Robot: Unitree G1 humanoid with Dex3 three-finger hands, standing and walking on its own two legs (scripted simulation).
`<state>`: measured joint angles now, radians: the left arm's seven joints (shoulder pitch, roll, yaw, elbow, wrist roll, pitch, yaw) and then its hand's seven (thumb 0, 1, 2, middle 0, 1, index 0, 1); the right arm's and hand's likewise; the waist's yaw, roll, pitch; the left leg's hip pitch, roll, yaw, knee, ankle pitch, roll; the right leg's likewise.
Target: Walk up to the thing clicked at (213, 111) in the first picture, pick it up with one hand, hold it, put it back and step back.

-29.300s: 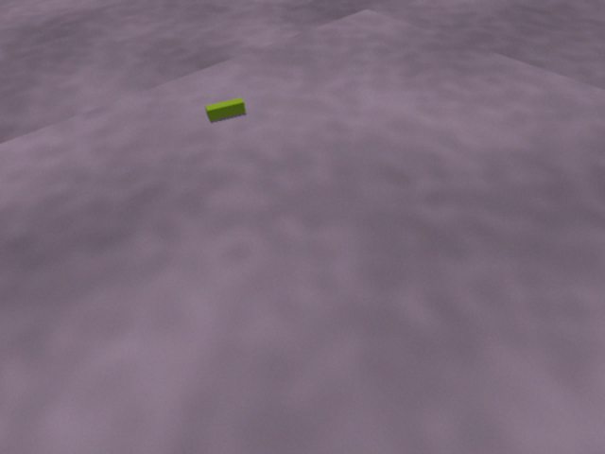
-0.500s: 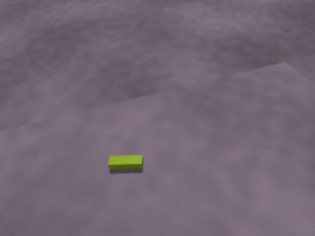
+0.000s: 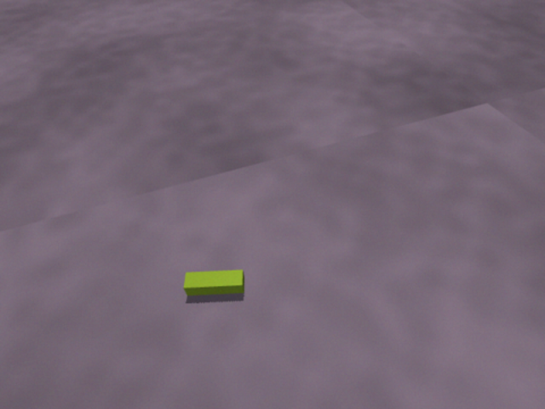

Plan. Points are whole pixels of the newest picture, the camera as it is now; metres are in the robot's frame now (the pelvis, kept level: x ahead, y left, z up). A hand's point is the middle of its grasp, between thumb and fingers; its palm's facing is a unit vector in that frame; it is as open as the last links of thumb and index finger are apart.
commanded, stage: stand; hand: left
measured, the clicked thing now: (215, 282) +0.72 +0.27 -0.75
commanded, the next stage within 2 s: walk up in 0.12 s
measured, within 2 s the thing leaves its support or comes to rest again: neither
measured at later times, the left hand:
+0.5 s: hand out of the picture +0.09 +0.32 -0.17, palm faces -0.01 -0.93 -0.36, open 7.4 cm
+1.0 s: hand (147, 333) +0.29 +0.26 -0.14, palm faces -0.02 -0.93 -0.37, open 7.4 cm
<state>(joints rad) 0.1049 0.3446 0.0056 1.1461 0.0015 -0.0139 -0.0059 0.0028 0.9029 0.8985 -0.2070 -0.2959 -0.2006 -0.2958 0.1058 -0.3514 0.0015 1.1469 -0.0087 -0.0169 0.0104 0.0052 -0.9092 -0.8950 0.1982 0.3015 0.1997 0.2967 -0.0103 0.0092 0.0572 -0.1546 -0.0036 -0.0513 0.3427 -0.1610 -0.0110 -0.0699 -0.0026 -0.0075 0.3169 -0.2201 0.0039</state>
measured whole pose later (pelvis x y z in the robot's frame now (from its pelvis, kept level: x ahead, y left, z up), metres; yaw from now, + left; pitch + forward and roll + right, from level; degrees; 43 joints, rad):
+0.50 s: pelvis +0.08 +0.04 -0.02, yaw +1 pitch -3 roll +0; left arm 0.31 0.43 0.07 0.99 0.01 0.00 -0.04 0.01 0.90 0.90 -0.21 -0.30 -0.20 -0.30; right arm 0.26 -0.38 -0.09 0.93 -0.03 -0.07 0.05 0.00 -0.91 -0.89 0.20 0.30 0.20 0.30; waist -0.01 -0.04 0.10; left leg -0.23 0.00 0.05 0.55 -0.26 0.03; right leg -0.30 0.01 0.08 1.02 -0.47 -0.05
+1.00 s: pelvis +0.21 +0.00 -0.02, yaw +1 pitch -3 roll +0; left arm 0.24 0.36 0.03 0.82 0.02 -0.05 -0.04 0.00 0.90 0.90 -0.21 -0.30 -0.20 -0.30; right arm 0.29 -0.40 -0.05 0.87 -0.01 -0.03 0.03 0.01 -0.91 -0.89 0.20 0.30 0.20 0.30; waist 0.00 0.04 0.10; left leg -0.38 0.03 0.01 0.90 -0.46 0.01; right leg -0.29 -0.02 -0.04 0.57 -0.22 -0.03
